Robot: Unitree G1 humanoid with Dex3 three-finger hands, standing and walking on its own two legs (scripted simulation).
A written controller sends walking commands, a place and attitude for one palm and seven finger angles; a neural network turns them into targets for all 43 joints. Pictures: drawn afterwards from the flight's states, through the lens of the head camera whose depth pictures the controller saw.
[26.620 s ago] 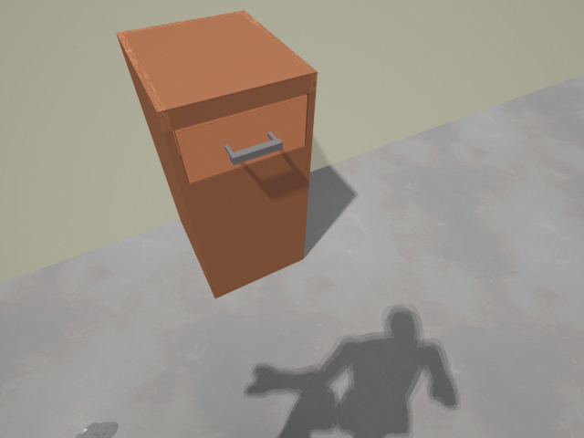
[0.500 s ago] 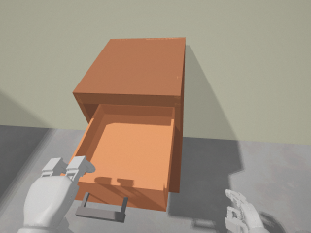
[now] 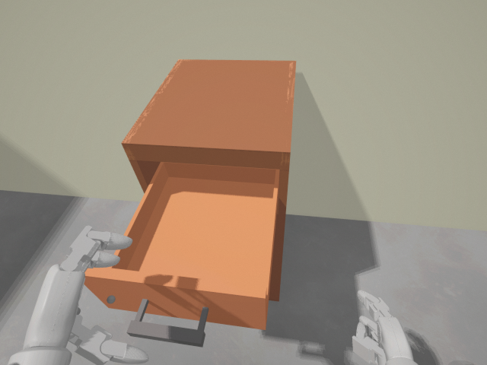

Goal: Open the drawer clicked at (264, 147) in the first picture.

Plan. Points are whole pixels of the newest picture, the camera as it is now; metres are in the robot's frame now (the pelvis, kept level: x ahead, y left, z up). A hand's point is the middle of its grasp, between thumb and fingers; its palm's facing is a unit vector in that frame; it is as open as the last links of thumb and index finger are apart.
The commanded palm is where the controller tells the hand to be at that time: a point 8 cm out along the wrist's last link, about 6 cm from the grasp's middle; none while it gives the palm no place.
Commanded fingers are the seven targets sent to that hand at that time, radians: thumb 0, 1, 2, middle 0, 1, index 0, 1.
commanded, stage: draw the hand back to the body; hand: left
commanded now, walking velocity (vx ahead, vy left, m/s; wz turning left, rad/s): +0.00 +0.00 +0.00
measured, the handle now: (170, 321) +0.21 +0.17 -0.08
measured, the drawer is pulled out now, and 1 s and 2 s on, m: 0.30 0.30 0.30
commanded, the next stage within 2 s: step back with the hand held close in 0.88 s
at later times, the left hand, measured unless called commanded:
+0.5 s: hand (75, 277) +0.17 +0.22 +0.16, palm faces +0.38 -0.83 -0.40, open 10.2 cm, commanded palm +0.13 +0.26 +0.18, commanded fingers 0.00 0.62 0.78 -0.22 -0.48 -0.22 -0.48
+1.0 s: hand (85, 270) +0.18 +0.21 +0.16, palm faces +0.39 -0.82 -0.42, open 7.5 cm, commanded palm +0.13 +0.25 +0.18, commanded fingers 0.00 0.90 0.90 -0.20 -0.30 -0.20 -0.30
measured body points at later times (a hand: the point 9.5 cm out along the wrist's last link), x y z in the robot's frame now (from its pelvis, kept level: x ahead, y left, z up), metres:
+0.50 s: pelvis +0.00 -0.01 +0.01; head -0.01 -0.04 +0.46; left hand +0.15 +0.26 +0.19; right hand +0.20 -0.23 -0.07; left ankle -0.02 +0.08 -0.73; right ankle -0.01 -0.11 -0.73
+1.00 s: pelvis +0.01 -0.03 +0.01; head +0.00 -0.06 +0.46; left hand +0.16 +0.25 +0.19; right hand +0.20 -0.25 -0.08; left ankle -0.02 +0.08 -0.73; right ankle -0.01 -0.11 -0.73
